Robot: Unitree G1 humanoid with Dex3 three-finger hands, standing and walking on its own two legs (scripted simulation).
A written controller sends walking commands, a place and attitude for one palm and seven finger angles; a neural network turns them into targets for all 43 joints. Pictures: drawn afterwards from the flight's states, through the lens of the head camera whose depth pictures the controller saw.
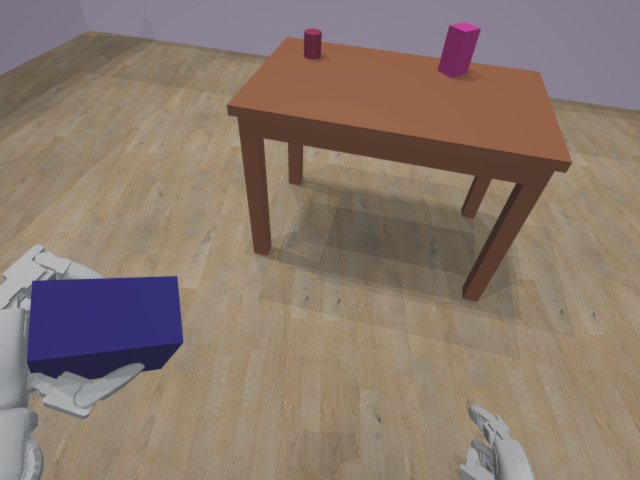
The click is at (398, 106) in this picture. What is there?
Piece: table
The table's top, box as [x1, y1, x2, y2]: [227, 37, 571, 172]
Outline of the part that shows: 227,104 227,110 229,115 563,172 567,170 571,163 569,154 540,74 536,71 470,62 466,74 451,78 437,70 440,58 327,42 321,42 321,56 318,59 307,59 303,56 303,39 286,37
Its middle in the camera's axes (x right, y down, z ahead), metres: +0.26 -0.49 +1.30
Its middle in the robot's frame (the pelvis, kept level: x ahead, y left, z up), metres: +1.31 -0.19 -0.11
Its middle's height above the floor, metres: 0.66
